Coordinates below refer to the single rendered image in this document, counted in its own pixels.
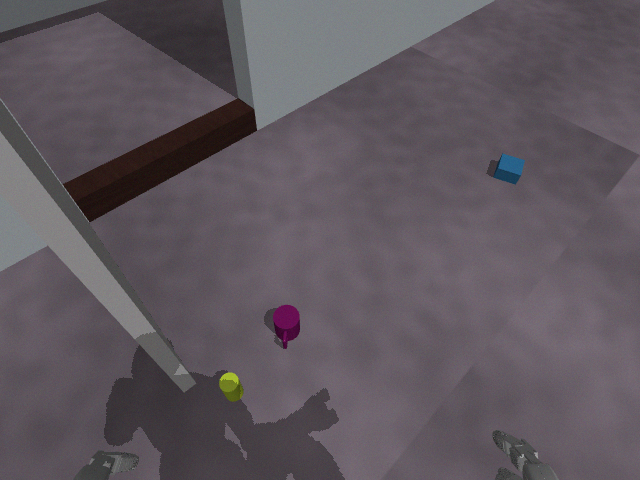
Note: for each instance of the left robot hand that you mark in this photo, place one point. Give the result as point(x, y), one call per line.
point(103, 464)

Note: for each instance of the right robot hand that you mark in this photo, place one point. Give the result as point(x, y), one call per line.
point(524, 457)

